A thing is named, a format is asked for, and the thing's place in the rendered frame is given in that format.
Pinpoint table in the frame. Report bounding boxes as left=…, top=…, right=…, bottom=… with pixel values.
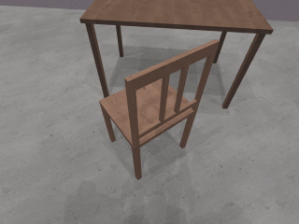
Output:
left=79, top=0, right=274, bottom=109

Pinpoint chair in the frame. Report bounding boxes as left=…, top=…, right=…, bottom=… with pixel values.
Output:
left=99, top=39, right=220, bottom=180

